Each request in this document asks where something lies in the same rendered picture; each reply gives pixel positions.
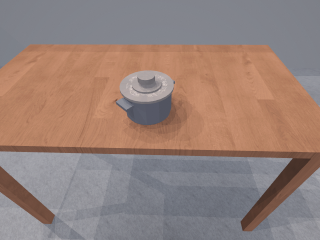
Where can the table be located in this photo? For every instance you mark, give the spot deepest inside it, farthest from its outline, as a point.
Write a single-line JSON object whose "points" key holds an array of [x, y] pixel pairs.
{"points": [[227, 101]]}

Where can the knob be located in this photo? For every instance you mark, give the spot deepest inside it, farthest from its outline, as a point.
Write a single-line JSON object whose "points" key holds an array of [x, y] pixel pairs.
{"points": [[146, 77]]}

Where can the lid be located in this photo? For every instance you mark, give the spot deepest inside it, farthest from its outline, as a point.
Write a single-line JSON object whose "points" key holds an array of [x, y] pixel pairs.
{"points": [[134, 92]]}

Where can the pot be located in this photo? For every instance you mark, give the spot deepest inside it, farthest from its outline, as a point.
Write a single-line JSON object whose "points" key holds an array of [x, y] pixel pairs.
{"points": [[146, 114]]}

